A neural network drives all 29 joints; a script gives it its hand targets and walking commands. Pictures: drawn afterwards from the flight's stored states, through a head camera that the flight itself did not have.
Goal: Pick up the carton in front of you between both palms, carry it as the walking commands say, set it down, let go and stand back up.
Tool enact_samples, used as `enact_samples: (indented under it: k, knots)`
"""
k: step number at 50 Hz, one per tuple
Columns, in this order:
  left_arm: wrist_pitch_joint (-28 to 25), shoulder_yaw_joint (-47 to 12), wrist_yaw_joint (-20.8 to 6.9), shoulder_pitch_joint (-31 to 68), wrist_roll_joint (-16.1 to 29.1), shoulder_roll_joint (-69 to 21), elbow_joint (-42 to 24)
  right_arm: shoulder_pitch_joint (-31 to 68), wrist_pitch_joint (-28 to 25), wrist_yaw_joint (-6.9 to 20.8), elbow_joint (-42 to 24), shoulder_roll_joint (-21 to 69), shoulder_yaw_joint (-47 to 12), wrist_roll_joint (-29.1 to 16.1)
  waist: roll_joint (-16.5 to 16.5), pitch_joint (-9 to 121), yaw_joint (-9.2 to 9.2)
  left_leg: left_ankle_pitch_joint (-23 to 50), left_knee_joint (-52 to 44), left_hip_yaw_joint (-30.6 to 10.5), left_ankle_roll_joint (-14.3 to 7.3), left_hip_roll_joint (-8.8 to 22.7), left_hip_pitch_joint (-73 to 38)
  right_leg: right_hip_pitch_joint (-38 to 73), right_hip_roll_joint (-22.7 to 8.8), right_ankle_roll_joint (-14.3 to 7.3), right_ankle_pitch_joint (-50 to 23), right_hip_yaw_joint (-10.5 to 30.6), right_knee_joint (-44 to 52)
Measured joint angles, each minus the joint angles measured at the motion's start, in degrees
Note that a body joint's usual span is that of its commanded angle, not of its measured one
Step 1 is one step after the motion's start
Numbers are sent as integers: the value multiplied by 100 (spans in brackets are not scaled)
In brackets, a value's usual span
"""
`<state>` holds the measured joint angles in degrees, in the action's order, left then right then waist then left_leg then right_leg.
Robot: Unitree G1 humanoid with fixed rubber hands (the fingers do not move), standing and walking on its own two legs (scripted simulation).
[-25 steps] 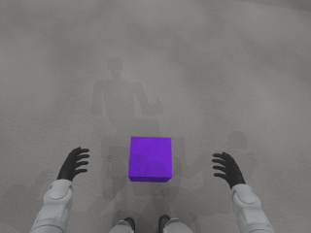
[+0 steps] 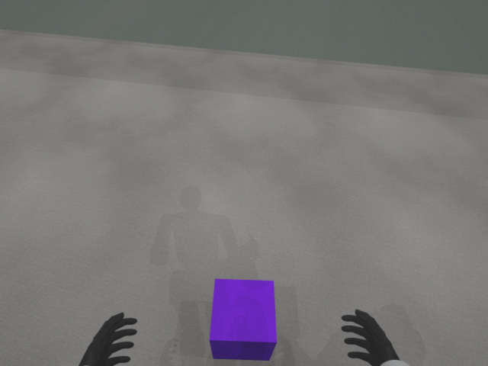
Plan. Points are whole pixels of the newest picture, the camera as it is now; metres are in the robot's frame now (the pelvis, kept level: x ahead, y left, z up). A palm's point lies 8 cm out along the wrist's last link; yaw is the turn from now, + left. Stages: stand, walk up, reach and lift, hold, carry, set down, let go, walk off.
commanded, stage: let go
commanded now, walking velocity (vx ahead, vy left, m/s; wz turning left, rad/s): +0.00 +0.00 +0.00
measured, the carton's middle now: (242, 320) +0.41 -0.02 -0.65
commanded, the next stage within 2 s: stand in 0.20 s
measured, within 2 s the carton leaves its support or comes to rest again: neither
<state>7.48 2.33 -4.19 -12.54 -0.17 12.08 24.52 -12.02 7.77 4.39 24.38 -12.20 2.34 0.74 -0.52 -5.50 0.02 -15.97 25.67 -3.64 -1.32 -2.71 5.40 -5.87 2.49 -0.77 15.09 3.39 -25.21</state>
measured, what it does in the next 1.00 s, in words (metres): stands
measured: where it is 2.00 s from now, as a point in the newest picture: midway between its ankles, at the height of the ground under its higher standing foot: outside the picture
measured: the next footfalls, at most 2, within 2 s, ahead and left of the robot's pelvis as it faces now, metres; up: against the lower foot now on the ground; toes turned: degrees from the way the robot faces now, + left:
none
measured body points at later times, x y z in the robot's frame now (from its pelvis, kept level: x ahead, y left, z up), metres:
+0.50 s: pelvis +0.01 +0.00 +0.00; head +0.02 +0.00 +0.45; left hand +0.15 +0.29 -0.09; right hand +0.16 -0.29 -0.09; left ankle -0.02 +0.11 -0.74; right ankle -0.01 -0.11 -0.74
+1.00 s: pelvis +0.02 +0.00 +0.00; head +0.01 +0.00 +0.45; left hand +0.14 +0.30 -0.10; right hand +0.15 -0.30 -0.10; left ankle -0.02 +0.11 -0.74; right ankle -0.01 -0.11 -0.74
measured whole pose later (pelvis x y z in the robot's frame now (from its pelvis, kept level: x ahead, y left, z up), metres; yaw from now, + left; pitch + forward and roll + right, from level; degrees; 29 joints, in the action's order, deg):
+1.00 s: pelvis +0.02 +0.00 +0.00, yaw +0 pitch -1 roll +0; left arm 0.0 1.7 1.2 -9.0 -1.4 20.0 49.5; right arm -9.0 -0.4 -1.6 49.0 -20.5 0.9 1.6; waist -0.2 -0.5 -0.3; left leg -15.8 23.7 -4.0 -1.0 -2.5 6.4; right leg -7.0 2.6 -1.2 15.2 3.1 -23.7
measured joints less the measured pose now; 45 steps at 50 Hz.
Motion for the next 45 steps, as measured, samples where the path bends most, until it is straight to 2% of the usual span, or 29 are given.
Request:
enact_samples:
  k: [7, 10, 15, 22, 45]
  knots:
    - [122, 16, 6, 36, -63, -30, -56, -18, 119, -9, -67, 20, 12, 28, 20, -164, 4, -32, 41, -9, 14, 12, -155, 157, 15, -18, 31, -12, -38]
    - [-8, 8, 102, -12, 1, -8, 50, -7, 375, -147, -202, -14, -44, 64, 40, -153, 15, -72, 105, 21, 20, 23, -143, 120, 30, -24, 73, 13, -133]
    - [-362, -3, 400, 51, -204, 294, 807, 83, -189, -476, 623, -299, -30, 118, 37, 297, 6, -217, 407, -3, 45, 41, 366, -352, 63, -34, 188, -24, -368]
    - [-597, 120, 488, 76, -205, 660, 1411, 107, -577, -535, 1353, -644, 55, 143, 15, 485, -25, -242, 388, -20, 43, 36, 520, -502, 58, -42, 221, -39, -352]
    - [-746, -49, 548, 330, -139, 756, 2331, 288, -800, -602, 2296, -794, -122, 100, 32, 503, -30, -64, -83, -42, 26, 18, 161, -166, 12, -46, 89, -40, 53]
